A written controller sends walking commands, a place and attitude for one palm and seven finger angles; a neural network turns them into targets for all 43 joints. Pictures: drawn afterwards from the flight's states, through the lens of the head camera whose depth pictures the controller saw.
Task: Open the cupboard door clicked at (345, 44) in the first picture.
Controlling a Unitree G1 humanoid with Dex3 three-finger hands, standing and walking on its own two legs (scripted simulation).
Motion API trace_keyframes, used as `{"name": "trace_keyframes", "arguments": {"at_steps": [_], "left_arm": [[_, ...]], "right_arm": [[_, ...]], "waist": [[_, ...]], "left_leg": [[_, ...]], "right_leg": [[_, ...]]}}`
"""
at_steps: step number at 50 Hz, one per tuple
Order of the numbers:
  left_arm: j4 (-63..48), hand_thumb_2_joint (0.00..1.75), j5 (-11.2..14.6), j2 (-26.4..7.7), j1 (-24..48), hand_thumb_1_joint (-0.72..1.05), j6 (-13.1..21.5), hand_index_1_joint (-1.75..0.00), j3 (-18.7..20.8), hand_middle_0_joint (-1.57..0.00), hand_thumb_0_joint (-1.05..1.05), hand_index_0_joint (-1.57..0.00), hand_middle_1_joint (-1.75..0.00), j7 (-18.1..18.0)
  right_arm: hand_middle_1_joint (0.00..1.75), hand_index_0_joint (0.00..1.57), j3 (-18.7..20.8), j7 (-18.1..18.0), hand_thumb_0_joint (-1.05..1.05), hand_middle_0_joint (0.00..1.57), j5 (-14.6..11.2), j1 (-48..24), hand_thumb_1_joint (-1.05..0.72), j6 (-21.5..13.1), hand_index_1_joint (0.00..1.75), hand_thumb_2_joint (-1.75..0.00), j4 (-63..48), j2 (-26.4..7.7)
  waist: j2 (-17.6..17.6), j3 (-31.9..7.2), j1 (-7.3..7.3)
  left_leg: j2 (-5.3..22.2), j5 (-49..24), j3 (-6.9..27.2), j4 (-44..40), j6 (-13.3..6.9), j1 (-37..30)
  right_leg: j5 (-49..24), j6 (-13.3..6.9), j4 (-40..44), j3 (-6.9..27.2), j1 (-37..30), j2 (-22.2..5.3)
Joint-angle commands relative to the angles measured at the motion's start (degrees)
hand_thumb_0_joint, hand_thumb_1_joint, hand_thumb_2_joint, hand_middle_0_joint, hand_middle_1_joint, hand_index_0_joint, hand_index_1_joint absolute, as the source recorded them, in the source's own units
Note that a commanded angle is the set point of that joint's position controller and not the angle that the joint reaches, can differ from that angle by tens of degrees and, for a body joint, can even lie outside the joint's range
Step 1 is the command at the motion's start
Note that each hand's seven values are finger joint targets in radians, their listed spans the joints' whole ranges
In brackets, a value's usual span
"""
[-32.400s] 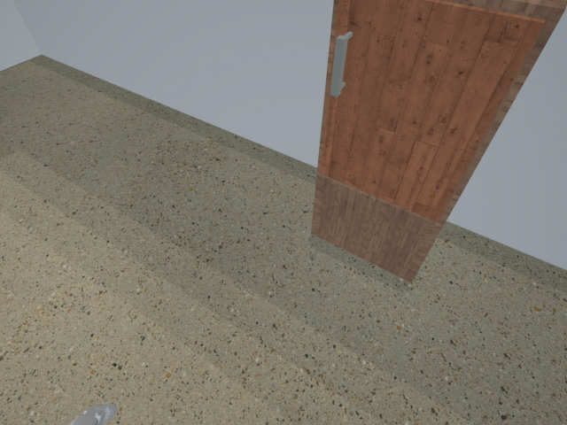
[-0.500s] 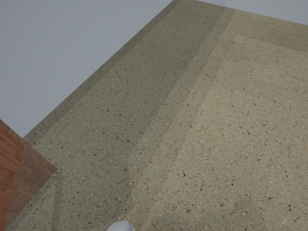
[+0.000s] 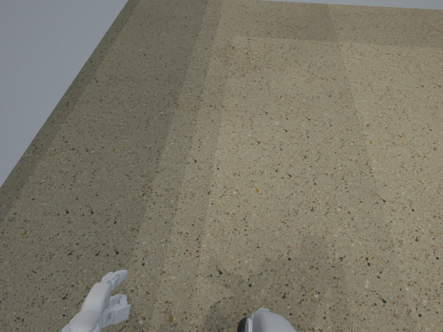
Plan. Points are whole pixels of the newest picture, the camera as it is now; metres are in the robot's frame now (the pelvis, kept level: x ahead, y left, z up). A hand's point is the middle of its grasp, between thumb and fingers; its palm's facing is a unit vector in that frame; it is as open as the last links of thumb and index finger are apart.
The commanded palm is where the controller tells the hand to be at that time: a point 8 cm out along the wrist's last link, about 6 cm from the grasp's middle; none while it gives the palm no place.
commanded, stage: walk to a spot facing it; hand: left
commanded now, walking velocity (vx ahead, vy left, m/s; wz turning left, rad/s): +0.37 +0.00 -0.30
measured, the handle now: out of the picture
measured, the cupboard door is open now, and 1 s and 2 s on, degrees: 39 39 39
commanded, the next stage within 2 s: turn to face it in 0.74 s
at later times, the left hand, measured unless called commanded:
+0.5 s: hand (131, 292) +0.21 +0.20 -0.16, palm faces -0.07 -0.98 -0.17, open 7.4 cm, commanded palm none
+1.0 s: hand (204, 145) +0.60 +0.06 -0.13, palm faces -0.29 -0.93 -0.21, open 7.4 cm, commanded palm none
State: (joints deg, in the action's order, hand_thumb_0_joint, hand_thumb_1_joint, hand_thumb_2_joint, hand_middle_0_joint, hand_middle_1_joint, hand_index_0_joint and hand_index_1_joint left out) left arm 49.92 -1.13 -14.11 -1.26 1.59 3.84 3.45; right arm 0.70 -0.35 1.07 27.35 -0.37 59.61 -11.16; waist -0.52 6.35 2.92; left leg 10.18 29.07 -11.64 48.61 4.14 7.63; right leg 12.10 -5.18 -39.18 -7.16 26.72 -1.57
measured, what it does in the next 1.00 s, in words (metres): walks ahead: left foot, then right foot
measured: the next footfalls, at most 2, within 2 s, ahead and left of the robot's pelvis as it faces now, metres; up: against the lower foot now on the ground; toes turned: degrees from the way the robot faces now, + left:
left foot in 0.44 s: +0.35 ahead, +0.11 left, +0.00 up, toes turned -2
right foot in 0.86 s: +0.48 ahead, -0.20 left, +0.00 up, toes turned -22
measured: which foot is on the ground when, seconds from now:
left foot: up 0.00-0.42, down 0.44-0.86, up 0.88-1.00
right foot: down 0.00-0.44, up 0.46-0.84, down 0.86-1.00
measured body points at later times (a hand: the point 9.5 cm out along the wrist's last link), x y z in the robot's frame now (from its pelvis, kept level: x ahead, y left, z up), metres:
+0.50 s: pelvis +0.23 +0.01 +0.01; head +0.26 +0.03 +0.46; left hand +0.22 +0.25 -0.15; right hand +0.34 -0.24 -0.11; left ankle +0.31 +0.11 -0.71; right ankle +0.10 -0.08 -0.66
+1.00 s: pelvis +0.43 -0.08 +0.02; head +0.46 -0.10 +0.47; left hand +0.61 +0.11 -0.12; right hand +0.31 -0.29 -0.13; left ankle +0.42 +0.06 -0.65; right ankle +0.44 -0.18 -0.71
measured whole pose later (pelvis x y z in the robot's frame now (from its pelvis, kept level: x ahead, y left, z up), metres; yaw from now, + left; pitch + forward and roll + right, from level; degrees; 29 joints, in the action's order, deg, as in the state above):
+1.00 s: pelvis +0.43 -0.08 +0.02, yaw -15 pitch +0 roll +0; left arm 55.9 -0.7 -10.5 -5.7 2.7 2.3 -0.2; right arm 2.1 -0.9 0.8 20.8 0.8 63.1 -10.8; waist 0.6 4.0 4.2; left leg 6.2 24.7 -4.2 61.3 2.4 24.4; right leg 13.2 -2.3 -30.5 -8.2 17.0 -1.6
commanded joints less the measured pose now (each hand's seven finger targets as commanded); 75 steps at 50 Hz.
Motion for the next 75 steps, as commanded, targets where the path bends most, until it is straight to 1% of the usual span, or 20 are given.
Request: {"name": "trace_keyframes", "arguments": {"at_steps": [1, 5, 16, 19, 20, 22, 25, 31, 37, 40, 41, 42, 43, 45, 49, 58, 60, 61, 66, 75], "left_arm": [[1.5, 0.90, 0.8, -11.4, -15.8, 0.90, -0.1, -0.30, 2.8, -0.20, 0.00, -0.20, -0.30, -3.2], [0.9, 0.90, -0.2, -6.0, -9.1, 0.90, 1.3, -0.30, 1.3, -0.20, 0.00, -0.20, -0.30, -3.4], [7.4, 0.90, 0.2, -5.7, -18.9, 0.90, 3.1, -0.30, 1.0, -0.20, 0.00, -0.20, -0.30, -3.3], [8.1, 0.90, 0.6, -5.7, -18.4, 0.90, 3.0, -0.30, 0.9, -0.20, 0.00, -0.20, -0.30, -3.5], [7.9, 0.90, 0.6, -5.0, -17.8, 0.90, 3.1, -0.30, 0.9, -0.20, 0.00, -0.20, -0.30, -3.5], [5.5, 0.90, 1.0, -1.5, -19.7, 0.90, 3.3, -0.30, -0.1, -0.20, 0.00, -0.20, -0.30, -2.6], [4.9, 0.90, -0.3, -2.0, -12.7, 0.90, 2.6, -0.30, 0.4, -0.20, 0.00, -0.20, -0.30, -2.3], [5.4, 0.90, -0.6, 2.0, -12.5, 0.90, 0.0, -0.30, -0.2, -0.20, 0.00, -0.20, -0.30, -0.8], [2.4, 0.90, -0.6, 1.0, -4.2, 0.90, -0.7, -0.30, 0.2, -0.20, 0.00, -0.20, -0.30, -0.3], [3.4, 0.90, -0.7, -1.0, -8.5, 0.90, -0.2, -0.30, 0.7, -0.20, 0.00, -0.20, -0.30, -0.4], [6.0, 0.90, -0.8, -3.3, -17.0, 0.90, 0.4, -0.30, 1.3, -0.20, 0.00, -0.20, -0.30, -0.8], [8.5, 0.90, -1.1, -9.4, -26.0, 0.90, 1.3, -0.30, 2.8, -0.20, 0.00, -0.20, -0.30, -1.8], [9.3, 0.90, 0.4, -13.1, -29.3, 0.90, 1.3, -0.30, 3.2, -0.20, 0.00, -0.20, -0.30, -2.5], [7.0, 0.90, 0.7, -8.7, -19.1, 0.90, 0.7, -0.30, 1.8, -0.20, 0.00, -0.20, -0.30, -4.1], [5.1, 0.90, 0.1, -2.5, -9.0, 0.90, 1.7, -0.30, -0.8, -0.20, 0.00, -0.20, -0.30, -4.3], [4.3, 0.90, 0.6, -3.5, -10.6, 0.90, -0.2, -0.30, 0.9, -0.20, 0.00, -0.20, -0.30, -4.8], [1.6, 0.90, 1.1, -0.3, -11.0, 0.90, -1.4, -0.30, 0.0, -0.20, 0.00, -0.20, -0.30, -5.0], [-0.3, 0.90, 0.5, -1.3, -7.8, 0.90, -1.9, -0.30, 0.2, -0.20, 0.00, -0.20, -0.30, -4.8], [0.4, 0.90, 0.4, -1.1, -6.4, 0.90, -2.1, -0.30, 0.7, -0.20, 0.00, -0.20, -0.30, -4.2], [0.1, 0.90, 0.3, -4.0, -14.7, 0.90, -2.4, -0.30, 1.2, -0.20, 0.00, -0.20, -0.30, -4.3]], "right_arm": [[0.30, 0.20, 2.9, -0.4, 0.00, 0.20, -0.5, -12.7, -0.90, -2.9, 0.30, -0.90, -9.7, -7.5], [0.30, 0.20, 2.6, 0.4, 0.00, 0.20, 0.7, -6.3, -0.90, -0.7, 0.30, -0.90, -5.0, -4.1], [0.30, 0.20, 2.8, 1.8, 0.00, 0.20, 0.1, -23.2, -0.90, -2.6, 0.30, -0.90, -10.0, -3.3], [0.30, 0.20, 2.9, 1.3, 0.00, 0.20, 0.4, -19.2, -0.90, -3.1, 0.30, -0.90, -8.0, -4.7], [0.30, 0.20, 3.5, 0.8, 0.00, 0.20, 0.7, -12.7, -0.90, -3.5, 0.30, -0.90, -5.6, -6.6], [0.30, 0.20, 5.3, -0.3, 0.00, 0.20, 1.7, 2.8, -0.90, -3.5, 0.30, -0.90, -2.4, -16.2], [0.30, 0.20, 3.6, -0.5, 0.00, 0.20, 0.9, -6.7, -0.90, -3.3, 0.30, -0.90, -4.8, -9.2], [0.30, 0.20, 2.9, -0.6, 0.00, 0.20, 0.4, -6.0, -0.90, -4.7, 0.30, -0.90, -2.5, -7.2], [0.30, 0.20, 3.0, -0.4, 0.00, 0.20, 1.0, -3.9, -0.90, -3.5, 0.30, -0.90, -1.9, -8.0], [0.30, 0.20, 2.8, -0.4, 0.00, 0.20, 0.9, -4.2, -0.90, -2.9, 0.30, -0.90, -1.5, -8.9], [0.30, 0.20, 2.5, -0.4, 0.00, 0.20, 0.5, -5.1, -0.90, -2.9, 0.30, -0.90, -1.8, -8.4], [0.30, 0.20, 2.0, 0.1, 0.00, 0.20, -0.6, -5.2, -0.90, -3.2, 0.30, -0.90, -3.0, -5.7], [0.30, 0.20, 1.9, -0.2, 0.00, 0.20, -1.2, -5.1, -0.90, -3.2, 0.30, -0.90, -4.4, -4.6], [0.30, 0.20, 2.4, -0.5, 0.00, 0.20, -0.8, -8.2, -0.90, -2.2, 0.30, -0.90, -3.2, -4.6], [0.30, 0.20, 1.3, -0.2, 0.00, 0.20, -0.2, -1.8, -0.90, 0.4, 0.30, -0.90, 1.2, 0.2], [0.30, 0.20, 2.3, 1.0, 0.00, 0.20, 0.3, -5.4, -0.90, 0.5, 0.30, -0.90, -2.4, -3.1], [0.30, 0.20, 4.3, 0.0, 0.00, 0.20, 1.0, -1.6, -0.90, 0.6, 0.30, -0.90, -3.5, -11.9], [0.30, 0.20, 4.4, -0.9, 0.00, 0.20, 1.1, -1.6, -0.90, 0.8, 0.30, -0.90, -4.0, -12.6], [0.30, 0.20, 4.3, -1.5, 0.00, 0.20, 0.6, -9.3, -0.90, -0.3, 0.30, -0.90, -6.9, -10.8], [0.30, 0.20, 6.3, 0.1, 0.00, 0.20, 0.2, -19.1, -0.90, 2.2, 0.30, -0.90, -11.2, -13.5]], "waist": [[-7.4, -8.4, -7.84], [-6.0, -7.2, -0.88], [-5.5, -4.0, -4.93], [-4.7, -4.9, -1.63], [-0.1, -7.4, 1.14], [17.4, -17.7, 5.11], [9.6, -3.8, 1.03], [6.7, -5.9, -2.46], [6.3, -0.8, -1.47], [4.8, -3.4, -4.50], [1.5, -7.6, -8.43], [-11.5, -14.3, -11.68], [-17.3, -17.7, -11.14], [-9.1, -11.0, -7.15], [-7.3, -6.6, -0.10], [0.1, -8.2, -0.54], [20.0, -9.8, 1.40], [13.1, -10.5, 1.89], [6.8, -13.5, -1.17], [7.6, -10.1, -4.50]], "left_leg": [[0.0, -4.4, 11.8, 29.8, -1.7, 35.0], [-0.6, -11.4, 9.1, 13.0, -0.8, 21.7], [-5.0, -16.6, 7.9, -10.8, -1.8, 24.0], [-7.8, -19.0, 5.5, -19.4, -3.2, 11.4], [-7.2, -20.6, 7.1, -22.6, -4.6, -0.9], [18.1, -18.4, 38.9, -30.7, -16.8, -23.2], [14.0, -5.5, 32.3, -36.9, -14.0, -2.3], [6.9, -23.6, 9.5, -38.2, -10.8, 0.3], [8.5, -19.1, 5.4, -37.6, -10.6, 2.8], [7.0, -28.7, 2.3, -26.2, -8.4, 2.6], [3.7, -34.1, -0.3, -13.8, -6.5, 6.8], [-2.6, -22.5, -4.5, 4.9, -3.4, 20.8], [-7.7, 8.1, 1.3, 20.7, -2.1, 29.5], [-2.5, 1.2, 10.2, 23.3, -2.5, 29.0], [-2.4, -7.6, 9.3, 9.2, -1.6, 16.4], [-4.7, -27.9, 6.8, -18.1, -2.9, 5.5], [13.8, -48.0, 34.0, -27.0, -15.1, 0.7], [14.6, -41.5, 38.6, -29.0, -17.8, 1.3], [6.6, -43.5, 25.8, -26.7, -13.8, 0.4], [-0.8, -15.5, 26.2, -25.6, -9.3, 16.2]], "right_leg": [[14.7, -9.6, 26.8, 34.9, -25.8, -20.8], [4.9, -5.9, 28.3, 17.5, -12.0, -11.5], [-15.5, -6.0, 25.2, 17.8, -26.7, -11.7], [-23.2, -3.6, 17.9, 15.2, -23.7, -9.2], [-25.1, -1.9, 8.2, 13.6, -17.3, -6.7], [18.0, 2.7, -25.5, 4.7, 6.4, 4.5], [9.3, 2.9, -36.3, 10.0, 13.6, -3.1], [1.0, 4.7, -15.4, 5.5, 5.5, -4.5], [-1.4, 4.4, -1.4, 1.5, -0.3, -3.1], [-0.4, 2.8, 5.4, -1.0, -12.0, 0.2], [-0.7, 1.0, 8.1, 0.8, -24.7, 0.6], [-2.1, -4.1, 12.8, 19.7, -39.8, -12.9], [-12.5, -10.5, 21.0, 36.3, -43.6, -25.1], [-7.4, -9.0, 23.4, 27.2, -28.4, -22.8], [-16.3, -4.0, 25.7, 6.5, -11.3, -16.3], [-12.4, 2.7, 8.0, -3.1, -14.2, -14.1], [27.4, 8.5, -14.2, -2.9, -1.4, -2.8], [27.1, 8.3, -22.5, 3.4, 2.0, -1.8], [14.3, 9.5, -24.6, 7.7, 4.6, -2.8], [4.7, 8.1, 10.8, 3.8, -17.7, 1.0]]}}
